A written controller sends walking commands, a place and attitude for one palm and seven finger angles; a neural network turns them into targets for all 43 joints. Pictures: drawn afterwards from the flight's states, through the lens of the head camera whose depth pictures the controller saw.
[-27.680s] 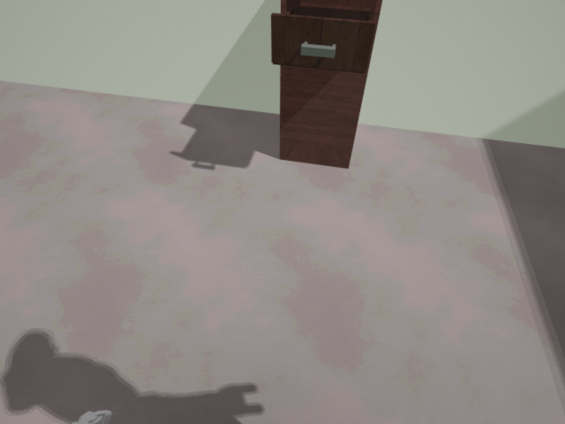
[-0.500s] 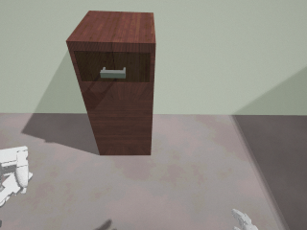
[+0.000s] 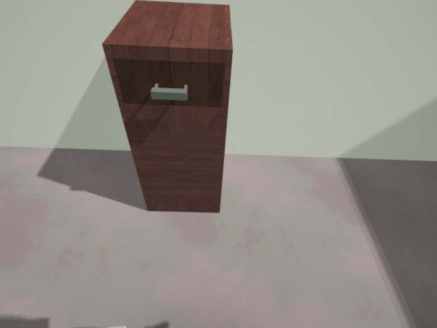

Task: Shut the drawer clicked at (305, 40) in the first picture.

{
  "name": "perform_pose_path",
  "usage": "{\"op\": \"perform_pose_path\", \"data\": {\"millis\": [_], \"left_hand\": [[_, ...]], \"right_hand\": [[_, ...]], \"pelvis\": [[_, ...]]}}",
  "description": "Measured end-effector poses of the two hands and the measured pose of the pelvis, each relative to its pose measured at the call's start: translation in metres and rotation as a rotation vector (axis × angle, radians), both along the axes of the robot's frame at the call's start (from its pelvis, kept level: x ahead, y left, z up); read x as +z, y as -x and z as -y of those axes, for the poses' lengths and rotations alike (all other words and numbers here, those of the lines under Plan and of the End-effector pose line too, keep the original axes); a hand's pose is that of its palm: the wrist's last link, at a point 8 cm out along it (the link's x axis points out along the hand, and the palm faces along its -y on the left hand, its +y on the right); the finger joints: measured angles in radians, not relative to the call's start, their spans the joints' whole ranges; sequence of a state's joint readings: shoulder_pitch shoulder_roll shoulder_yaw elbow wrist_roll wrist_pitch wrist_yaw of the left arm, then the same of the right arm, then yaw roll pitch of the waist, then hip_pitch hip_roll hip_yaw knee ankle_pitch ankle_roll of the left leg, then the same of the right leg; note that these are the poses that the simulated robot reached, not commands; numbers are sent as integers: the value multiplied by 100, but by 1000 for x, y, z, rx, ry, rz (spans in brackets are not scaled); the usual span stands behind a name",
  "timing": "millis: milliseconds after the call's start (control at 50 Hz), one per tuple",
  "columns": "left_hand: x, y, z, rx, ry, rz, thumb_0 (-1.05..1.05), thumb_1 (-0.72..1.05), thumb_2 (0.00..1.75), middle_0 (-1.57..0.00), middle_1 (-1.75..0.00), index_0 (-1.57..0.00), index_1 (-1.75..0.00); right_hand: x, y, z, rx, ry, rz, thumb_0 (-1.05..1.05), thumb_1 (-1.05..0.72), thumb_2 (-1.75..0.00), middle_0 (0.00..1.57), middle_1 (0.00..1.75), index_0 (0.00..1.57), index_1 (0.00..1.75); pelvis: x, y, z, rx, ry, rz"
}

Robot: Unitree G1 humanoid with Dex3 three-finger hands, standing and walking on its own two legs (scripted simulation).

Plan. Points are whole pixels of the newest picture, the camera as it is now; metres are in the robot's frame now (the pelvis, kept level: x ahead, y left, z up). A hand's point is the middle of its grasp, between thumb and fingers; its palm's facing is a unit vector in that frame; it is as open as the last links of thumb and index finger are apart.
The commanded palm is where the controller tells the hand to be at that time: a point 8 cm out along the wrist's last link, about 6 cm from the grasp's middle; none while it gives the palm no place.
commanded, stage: let the arm hang, fingers relaxed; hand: left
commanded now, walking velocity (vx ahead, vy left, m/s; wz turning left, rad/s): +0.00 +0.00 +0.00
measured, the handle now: (170, 90) +0.81 +0.18 +0.01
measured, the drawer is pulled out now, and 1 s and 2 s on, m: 0.00 0.00 0.00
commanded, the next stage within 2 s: look to check the result in 0.86 s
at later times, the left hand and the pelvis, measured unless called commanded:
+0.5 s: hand out of the picture -0.08 +0.16 -0.16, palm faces +0.05 -0.98 -0.18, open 6.8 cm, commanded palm none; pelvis -0.01 +0.00 +0.01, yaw +0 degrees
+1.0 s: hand out of the picture -0.03 +0.13 -0.16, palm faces +0.05 -0.99 -0.16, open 7.4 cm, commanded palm none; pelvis +0.00 -0.02 +0.01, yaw +0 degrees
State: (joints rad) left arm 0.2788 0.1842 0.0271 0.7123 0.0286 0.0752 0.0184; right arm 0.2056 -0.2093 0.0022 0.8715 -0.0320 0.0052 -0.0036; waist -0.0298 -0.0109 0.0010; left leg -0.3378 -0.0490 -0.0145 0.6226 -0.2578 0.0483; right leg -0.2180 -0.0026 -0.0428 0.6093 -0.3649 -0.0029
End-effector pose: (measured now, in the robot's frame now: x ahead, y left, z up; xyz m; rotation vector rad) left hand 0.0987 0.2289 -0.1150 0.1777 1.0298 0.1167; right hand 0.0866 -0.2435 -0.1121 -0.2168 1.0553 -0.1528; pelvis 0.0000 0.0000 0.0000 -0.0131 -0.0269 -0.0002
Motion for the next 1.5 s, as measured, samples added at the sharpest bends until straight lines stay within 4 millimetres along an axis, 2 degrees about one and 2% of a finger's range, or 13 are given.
{"op": "perform_pose_path", "data": {"millis": [40,80,200,260,340,420,520,660,760,1040,1220,1400,1500], "left_hand": [[-17,34,1,34,-8,-123,1,91,90,-113,-137,-113,-133],[-25,68,-4,73,7,-225,2,91,90,-106,-132,-105,-125],[-20,153,-12,121,3,-473,1,91,90,-84,-105,-83,-101],[-13,180,-10,135,0,-553,1,91,90,-72,-90,-71,-88],[-8,197,-2,145,4,-597,1,91,90,-57,-72,-56,-71],[-9,193,9,145,15,-578,1,91,90,-42,-54,-41,-54],[-14,172,24,133,38,-508,1,91,90,-29,-40,-28,-40],[-19,139,41,112,63,-408,0,91,90,-22,-32,-21,-32],[-20,126,48,102,69,-377,0,91,90,-21,-30,-20,-30],[-20,135,51,119,57,-435,0,91,90,-20,-29,-19,-30],[-18,138,54,126,51,-459,0,91,90,-20,-29,-19,-30],[-17,130,57,125,49,-443,0,91,90,-20,-29,-19,-30],[-17,124,58,122,49,-430,0,91,90,-20,-29,-19,-30]], "right_hand": [[0,23,1,-16,16,-84,1,-91,-90,20,30,20,30],[0,45,2,-27,25,-172,1,-91,-90,20,30,20,30],[-6,99,-5,-68,7,-361,1,-91,-90,20,30,20,30],[-10,114,-12,-85,-17,-405,1,-91,-90,20,30,20,30],[-16,125,-24,-97,-54,-426,1,-91,-90,20,30,20,30],[-22,126,-35,-101,-92,-418,1,-91,-90,20,30,20,30],[-27,122,-43,-104,-126,-390,1,-91,-90,20,30,20,30],[-29,122,-43,-118,-140,-369,1,-91,-90,20,30,20,30],[-28,127,-37,-133,-135,-373,1,-91,-90,20,30,20,30],[-24,139,-22,-147,-112,-434,0,-91,-90,20,30,20,30],[-25,123,-20,-135,-115,-416,0,-91,-90,20,30,20,30],[-27,103,-19,-121,-121,-379,0,-91,-90,20,30,20,30],[-26,100,-15,-121,-115,-374,1,-91,-90,20,30,20,30]], "pelvis": [[3,1,2,4,5,1],[6,2,4,9,9,-2],[12,4,2,13,13,-10],[14,4,0,10,10,-8],[14,5,-1,6,6,-1],[14,7,-1,3,1,5],[14,8,2,0,-3,8],[13,8,8,-2,-7,9],[13,7,13,-3,-9,10],[13,0,24,0,-5,9],[14,-5,26,-2,-6,9],[14,-9,28,-5,-10,10],[14,-11,30,-7,-12,13]]}}
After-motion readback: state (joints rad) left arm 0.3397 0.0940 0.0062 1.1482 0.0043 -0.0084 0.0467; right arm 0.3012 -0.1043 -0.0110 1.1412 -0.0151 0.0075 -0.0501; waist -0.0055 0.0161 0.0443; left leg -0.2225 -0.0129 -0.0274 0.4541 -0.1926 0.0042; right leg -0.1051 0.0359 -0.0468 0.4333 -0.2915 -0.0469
